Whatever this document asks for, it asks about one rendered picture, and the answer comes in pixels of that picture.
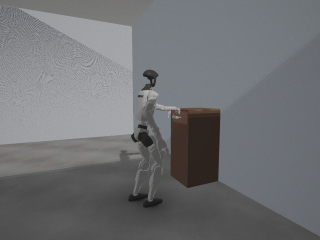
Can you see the left robot hand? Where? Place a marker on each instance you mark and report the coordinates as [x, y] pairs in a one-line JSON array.
[[177, 110]]

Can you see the right robot hand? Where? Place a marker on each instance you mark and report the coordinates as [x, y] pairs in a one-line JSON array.
[[161, 143]]

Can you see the right robot thigh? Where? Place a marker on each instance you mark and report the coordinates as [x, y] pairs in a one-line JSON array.
[[149, 141]]

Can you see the cabinet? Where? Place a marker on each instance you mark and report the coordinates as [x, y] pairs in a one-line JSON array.
[[194, 152]]

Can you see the humanoid robot head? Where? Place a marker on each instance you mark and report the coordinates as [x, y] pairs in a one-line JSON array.
[[150, 74]]

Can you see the robot right forearm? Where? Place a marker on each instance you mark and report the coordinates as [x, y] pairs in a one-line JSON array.
[[151, 122]]

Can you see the robot left forearm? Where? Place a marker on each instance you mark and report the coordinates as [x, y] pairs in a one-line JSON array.
[[162, 107]]

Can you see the drawer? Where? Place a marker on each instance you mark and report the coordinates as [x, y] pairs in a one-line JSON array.
[[183, 115]]

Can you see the robot right upper arm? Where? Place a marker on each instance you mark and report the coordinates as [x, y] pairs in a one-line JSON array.
[[152, 97]]

